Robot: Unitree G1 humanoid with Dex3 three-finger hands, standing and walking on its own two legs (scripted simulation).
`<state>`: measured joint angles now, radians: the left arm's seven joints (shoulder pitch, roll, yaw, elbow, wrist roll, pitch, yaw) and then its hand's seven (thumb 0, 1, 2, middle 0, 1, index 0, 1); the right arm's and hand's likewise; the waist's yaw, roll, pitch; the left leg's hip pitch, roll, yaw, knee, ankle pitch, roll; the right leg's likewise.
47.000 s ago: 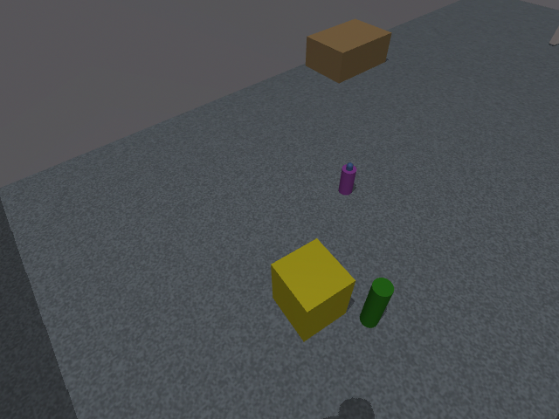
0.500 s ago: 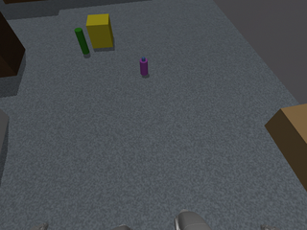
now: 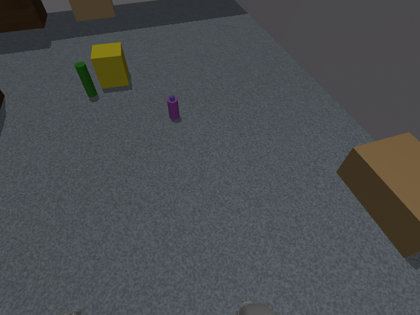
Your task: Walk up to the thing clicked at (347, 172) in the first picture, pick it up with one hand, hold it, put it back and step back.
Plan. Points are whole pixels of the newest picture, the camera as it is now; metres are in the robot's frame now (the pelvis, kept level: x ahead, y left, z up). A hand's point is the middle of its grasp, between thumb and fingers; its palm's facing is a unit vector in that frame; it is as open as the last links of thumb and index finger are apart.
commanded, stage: walk up
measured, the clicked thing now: (173, 106) +1.44 +0.20 -0.65
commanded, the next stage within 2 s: stand in 0.54 s
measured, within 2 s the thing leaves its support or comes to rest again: neither
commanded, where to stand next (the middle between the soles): +0.07 -0.01 m, yaw -2 degrees
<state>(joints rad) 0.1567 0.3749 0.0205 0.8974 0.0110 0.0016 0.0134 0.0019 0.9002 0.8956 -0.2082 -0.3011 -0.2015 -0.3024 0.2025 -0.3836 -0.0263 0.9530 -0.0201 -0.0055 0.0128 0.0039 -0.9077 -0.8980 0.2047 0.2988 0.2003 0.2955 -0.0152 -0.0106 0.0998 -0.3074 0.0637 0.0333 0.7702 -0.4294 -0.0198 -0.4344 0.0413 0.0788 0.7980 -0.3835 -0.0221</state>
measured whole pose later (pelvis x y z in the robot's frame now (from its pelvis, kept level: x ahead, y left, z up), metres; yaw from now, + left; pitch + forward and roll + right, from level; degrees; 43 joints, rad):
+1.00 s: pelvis +0.01 +0.01 +0.03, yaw +0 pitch -2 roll +0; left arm 0.07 0.34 0.00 1.14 0.01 -0.01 0.00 0.00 0.90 0.90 -0.21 -0.30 -0.20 -0.30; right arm 0.07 -0.35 -0.02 1.12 -0.01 -0.01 0.02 0.00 -0.91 -0.90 0.20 0.30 0.20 0.30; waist -0.01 -0.01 0.06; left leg -0.09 0.03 0.05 0.37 -0.24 -0.02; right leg -0.20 -0.01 0.09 0.39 -0.15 0.04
